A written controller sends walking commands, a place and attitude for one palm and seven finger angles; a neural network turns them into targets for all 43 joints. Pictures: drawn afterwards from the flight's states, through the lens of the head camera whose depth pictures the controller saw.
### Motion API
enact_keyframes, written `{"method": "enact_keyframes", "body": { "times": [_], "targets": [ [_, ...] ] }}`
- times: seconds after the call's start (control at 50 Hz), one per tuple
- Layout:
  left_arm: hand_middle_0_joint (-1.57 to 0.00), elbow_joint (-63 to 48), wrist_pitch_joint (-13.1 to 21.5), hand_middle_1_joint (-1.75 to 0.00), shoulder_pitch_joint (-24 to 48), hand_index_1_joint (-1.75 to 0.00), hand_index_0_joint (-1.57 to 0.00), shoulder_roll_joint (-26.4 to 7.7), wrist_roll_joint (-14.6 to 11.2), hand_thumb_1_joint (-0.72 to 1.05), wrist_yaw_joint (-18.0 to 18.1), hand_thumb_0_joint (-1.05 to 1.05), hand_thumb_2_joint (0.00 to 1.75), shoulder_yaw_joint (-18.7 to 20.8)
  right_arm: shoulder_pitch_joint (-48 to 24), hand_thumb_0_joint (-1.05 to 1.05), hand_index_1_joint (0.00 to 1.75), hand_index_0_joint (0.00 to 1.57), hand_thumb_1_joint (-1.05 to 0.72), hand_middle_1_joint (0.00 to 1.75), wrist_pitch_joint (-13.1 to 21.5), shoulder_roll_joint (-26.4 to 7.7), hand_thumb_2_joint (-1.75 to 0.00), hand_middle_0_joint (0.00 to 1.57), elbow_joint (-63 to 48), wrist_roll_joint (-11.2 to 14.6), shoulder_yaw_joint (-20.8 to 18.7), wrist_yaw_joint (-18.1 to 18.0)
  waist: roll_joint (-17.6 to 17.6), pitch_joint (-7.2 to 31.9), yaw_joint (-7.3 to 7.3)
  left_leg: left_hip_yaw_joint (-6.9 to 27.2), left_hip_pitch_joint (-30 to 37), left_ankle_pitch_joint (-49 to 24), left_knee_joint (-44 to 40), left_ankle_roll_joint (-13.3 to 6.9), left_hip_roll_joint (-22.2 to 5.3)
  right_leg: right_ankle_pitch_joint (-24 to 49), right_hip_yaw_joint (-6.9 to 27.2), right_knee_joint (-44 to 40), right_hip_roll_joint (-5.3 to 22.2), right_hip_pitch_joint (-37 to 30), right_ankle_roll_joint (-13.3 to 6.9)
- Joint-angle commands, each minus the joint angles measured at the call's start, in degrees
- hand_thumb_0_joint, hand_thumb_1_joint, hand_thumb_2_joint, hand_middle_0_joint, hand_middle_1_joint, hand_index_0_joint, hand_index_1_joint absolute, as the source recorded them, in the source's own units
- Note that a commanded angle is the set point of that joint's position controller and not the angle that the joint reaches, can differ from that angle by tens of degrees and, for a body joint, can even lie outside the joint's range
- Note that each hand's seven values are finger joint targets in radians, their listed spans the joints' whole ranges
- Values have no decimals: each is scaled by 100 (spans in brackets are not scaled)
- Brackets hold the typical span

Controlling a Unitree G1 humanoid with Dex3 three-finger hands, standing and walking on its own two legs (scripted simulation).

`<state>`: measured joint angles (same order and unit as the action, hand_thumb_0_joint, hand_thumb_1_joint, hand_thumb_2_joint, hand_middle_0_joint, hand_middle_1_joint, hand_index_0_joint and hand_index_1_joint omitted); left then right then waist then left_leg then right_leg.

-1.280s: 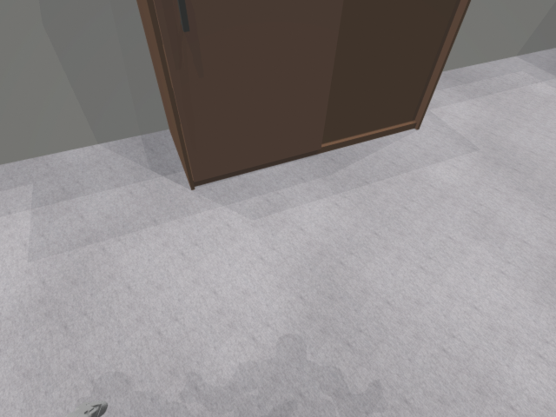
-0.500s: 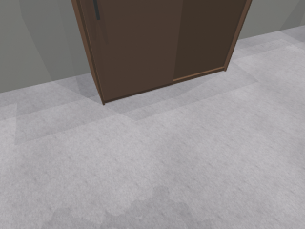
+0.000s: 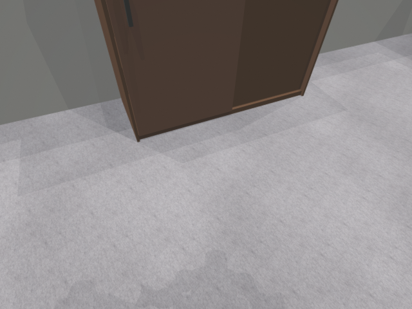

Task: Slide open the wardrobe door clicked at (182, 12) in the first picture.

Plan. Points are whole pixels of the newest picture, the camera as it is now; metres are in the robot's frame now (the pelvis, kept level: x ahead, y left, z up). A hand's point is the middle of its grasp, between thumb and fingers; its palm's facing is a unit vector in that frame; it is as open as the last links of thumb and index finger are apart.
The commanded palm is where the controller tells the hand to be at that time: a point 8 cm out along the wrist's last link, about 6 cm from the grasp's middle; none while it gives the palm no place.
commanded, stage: look at it before walking up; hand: left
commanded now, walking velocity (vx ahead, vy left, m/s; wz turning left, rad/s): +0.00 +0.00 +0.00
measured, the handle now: out of the picture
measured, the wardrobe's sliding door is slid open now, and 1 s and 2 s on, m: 0.00 0.00 0.00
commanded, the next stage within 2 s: walk to a spot facing it in 0.16 s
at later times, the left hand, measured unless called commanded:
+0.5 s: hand out of the picture +0.05 +0.22 -0.18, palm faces -0.02 -0.97 -0.23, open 7.4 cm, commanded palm none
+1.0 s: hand (155, 241) +0.32 +0.16 -0.19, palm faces -0.07 -0.97 -0.23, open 7.3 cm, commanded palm none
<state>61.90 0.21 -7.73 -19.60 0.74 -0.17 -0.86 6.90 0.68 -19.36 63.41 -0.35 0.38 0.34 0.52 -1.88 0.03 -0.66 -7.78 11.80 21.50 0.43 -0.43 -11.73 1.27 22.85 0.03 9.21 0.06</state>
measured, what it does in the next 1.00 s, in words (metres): walks ahead: right foot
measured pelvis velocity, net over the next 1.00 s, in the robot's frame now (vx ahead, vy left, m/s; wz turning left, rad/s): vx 0.21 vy -0.03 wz -0.08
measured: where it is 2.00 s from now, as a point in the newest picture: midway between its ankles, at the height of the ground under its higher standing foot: (224, 226)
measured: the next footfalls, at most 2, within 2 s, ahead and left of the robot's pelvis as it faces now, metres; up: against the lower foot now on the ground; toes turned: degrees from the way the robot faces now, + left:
right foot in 0.88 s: +0.30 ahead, -0.14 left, +0.00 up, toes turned -14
left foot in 1.28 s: +0.48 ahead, +0.09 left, +0.00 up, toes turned +6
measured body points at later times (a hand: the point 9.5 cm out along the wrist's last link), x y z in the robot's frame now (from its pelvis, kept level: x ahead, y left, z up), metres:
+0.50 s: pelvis +0.03 +0.01 -0.01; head +0.03 +0.01 +0.44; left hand +0.05 +0.27 -0.16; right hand +0.06 -0.26 -0.16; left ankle +0.00 +0.12 -0.74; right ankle +0.01 -0.12 -0.75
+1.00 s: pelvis +0.21 -0.03 -0.03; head +0.24 -0.03 +0.42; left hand +0.32 +0.21 -0.17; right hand +0.09 -0.24 -0.17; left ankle +0.10 +0.10 -0.65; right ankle +0.26 -0.13 -0.74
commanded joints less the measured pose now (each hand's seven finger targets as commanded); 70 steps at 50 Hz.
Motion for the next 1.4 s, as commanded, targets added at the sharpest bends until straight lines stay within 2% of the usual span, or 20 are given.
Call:
{"method": "enact_keyframes", "body": {
  "times": [0.0,0.24,0.28,0.36,0.52,0.56,0.58,0.6,0.68,0.76,0.82,0.84,0.88,0.92,1.0,1.18,1.22,1.26,1.28,1.38],
  "targets": [
    [-20,-367,137,-30,211,-30,-20,-1178,-6,90,83,0,90,273,-295,0,30,20,-90,30,123,-1168,-90,20,-343,-8,-262,-100,-49,306,2,549,43,-564,-342,-199,-638,622,579,-451,650,31,-190],
    [-20,-337,145,-30,196,-30,-20,-1179,-11,90,83,0,90,264,-281,0,30,20,-90,30,129,-1193,-90,20,-325,-9,-256,-103,-49,393,-15,545,144,-708,-364,-192,-660,811,553,-452,666,-51,-184],
    [-20,-143,17,-30,-256,-30,-20,-447,-7,90,103,0,90,117,116,0,30,20,-90,30,27,-429,-90,20,-139,-58,-80,-66,-34,445,6,395,89,144,-266,-90,-607,-265,512,-396,595,-49,-93],
    [-20,-198,-71,-30,-636,-30,-20,-485,67,90,-6,0,90,214,359,0,30,20,-90,30,-51,-454,-90,20,-219,-117,-163,-26,138,-518,62,414,-800,2274,-142,-194,-473,-2373,873,-523,476,665,-271],
    [-20,-308,106,-30,-1148,-30,-20,-260,36,90,-7,0,90,416,1131,0,30,20,-90,30,202,-28,-90,20,-301,-63,-244,-64,260,-556,-114,66,-718,1569,887,-290,-354,-1684,1318,44,689,862,-735],
    [-20,-462,163,-30,-854,-30,-20,128,24,90,-27,0,90,389,2048,0,30,20,-90,30,318,-213,-90,20,-5,-87,-319,-123,-997,-368,-496,1254,736,635,-109,-742,-1205,-516,153,2060,-51,1989,-398],
    [-20,-695,249,-30,-383,-30,-20,374,25,90,-19,0,90,321,2757,0,30,20,-90,30,373,-375,-90,20,224,-123,-390,-188,-1803,-481,-755,2287,1783,-891,-605,-1200,-2022,-1520,-458,3370,-263,3329,-204],
    [-20,-859,306,-30,74,-30,-20,220,41,90,6,0,90,346,3052,0,30,20,-90,30,384,-208,-90,20,323,-102,-356,-228,-1192,-734,-821,2484,2016,-2128,-509,-1511,-2390,-1923,-155,3945,122,3959,-187],
    [-20,-852,198,-30,176,-30,-20,618,38,90,-147,0,90,383,2450,0,30,20,-90,30,457,88,-90,20,188,-128,-306,-276,-684,-998,-365,1111,982,-1572,-832,-1170,-1936,-1336,-283,3521,652,3350,-153],
    [-20,-801,167,-30,14,-30,-20,817,17,90,-220,0,90,369,2223,0,30,20,-90,30,471,127,-90,20,246,-104,-312,-260,-798,-780,-102,28,285,-2052,-828,-866,-1384,-362,-1033,1843,268,1616,-206],
    [-20,-365,202,-30,-1371,-30,-20,595,58,90,-139,0,90,480,2077,0,30,20,-90,30,433,26,-90,20,306,-31,-362,-253,-612,30,572,-469,206,-3809,884,-634,-1185,196,-1255,1218,-161,-228,-436],
    [-20,-150,275,-30,-2133,-30,-20,273,105,90,-90,0,90,575,2045,0,30,20,-90,30,436,122,-90,20,274,-5,-363,-210,-309,453,899,-576,-496,-3171,2088,-434,-972,293,-913,955,83,-1426,-554],
    [-20,19,325,-30,-2818,-30,-20,-662,18,90,31,0,90,766,2032,0,30,20,-90,30,435,740,-90,20,-69,60,-313,-143,1222,1139,869,-370,-2544,1985,5620,-253,-92,-908,3096,-634,2736,-2217,-1570],
    [-20,-291,276,-30,-1669,-30,-20,-297,0,90,93,0,90,664,1274,0,30,20,-90,30,347,716,-90,20,-261,-19,-368,-79,487,24,588,117,-2976,1218,6019,-331,-711,-2289,2532,-1096,2503,-509,-1413],
    [-20,-380,362,-30,-903,-30,-20,275,117,90,142,0,90,463,1831,0,30,20,-90,30,97,997,-90,20,-128,-132,-354,-21,340,-290,-188,-84,-2054,820,4654,-99,-970,-1231,630,-1225,1854,1191,-938],
    [-20,-227,372,-30,-1244,-30,-20,108,88,90,48,0,90,543,826,0,30,20,-90,30,240,826,-90,20,-710,-89,-408,141,330,-510,-72,-856,-1166,149,1659,1,-579,-945,-60,-888,1475,800,-781],
    [-20,-247,344,-30,-1253,-30,-20,254,72,90,42,0,90,529,1609,0,30,20,-90,30,317,547,-90,20,-483,-110,-474,76,-349,-206,-466,-838,230,309,948,-59,-470,-332,-467,422,1084,1123,-573],
    [-20,-608,350,-30,-1161,-30,-20,788,21,90,-31,0,90,449,2875,0,30,20,-90,30,341,-489,-90,20,-230,-191,-718,-49,-2372,219,-803,2573,1356,1511,-944,-941,-2611,-2160,-989,3978,-55,2846,-89],
    [-20,-667,332,-30,-882,-30,-20,604,72,90,1,0,90,476,2607,0,30,20,-90,30,303,-311,-90,20,-201,-158,-640,-104,-1721,150,-741,2780,1029,2125,-1140,-1052,-2682,-1928,-371,4814,219,3128,-195],
    [-20,-375,159,-30,-1165,-30,-20,873,138,90,-113,0,90,505,1343,0,30,20,-90,30,462,469,-90,20,-518,-113,-464,-158,-635,-192,-19,465,-246,728,-1193,-752,-1876,-357,-242,4561,812,2709,-20]
  ]
}}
